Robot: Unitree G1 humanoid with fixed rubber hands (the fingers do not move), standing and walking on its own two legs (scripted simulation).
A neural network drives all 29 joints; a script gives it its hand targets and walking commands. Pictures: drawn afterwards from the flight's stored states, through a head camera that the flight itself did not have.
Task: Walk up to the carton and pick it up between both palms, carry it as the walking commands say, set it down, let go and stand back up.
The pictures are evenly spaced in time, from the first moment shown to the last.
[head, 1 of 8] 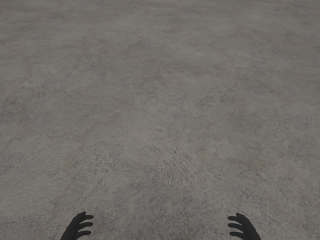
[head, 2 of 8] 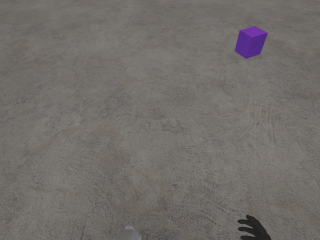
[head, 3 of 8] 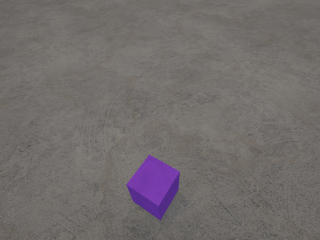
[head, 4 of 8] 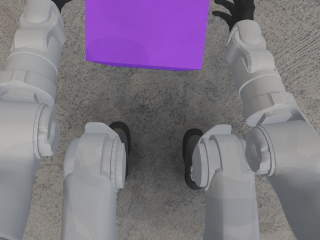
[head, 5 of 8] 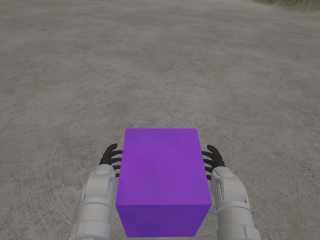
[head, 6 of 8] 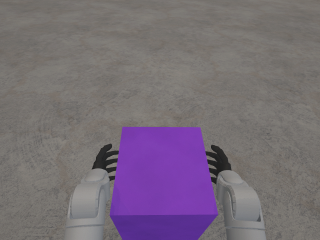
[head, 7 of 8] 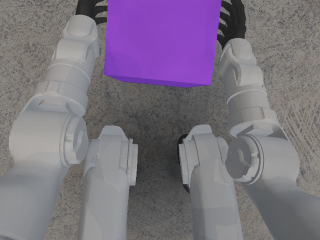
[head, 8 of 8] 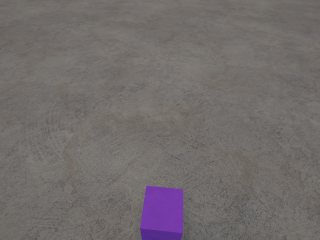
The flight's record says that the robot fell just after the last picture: no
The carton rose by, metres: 0.66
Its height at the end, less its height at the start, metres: +0.00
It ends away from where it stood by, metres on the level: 0.46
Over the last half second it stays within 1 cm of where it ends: yes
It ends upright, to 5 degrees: yes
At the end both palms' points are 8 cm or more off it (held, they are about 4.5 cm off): yes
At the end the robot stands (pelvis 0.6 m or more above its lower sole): yes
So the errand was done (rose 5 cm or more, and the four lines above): yes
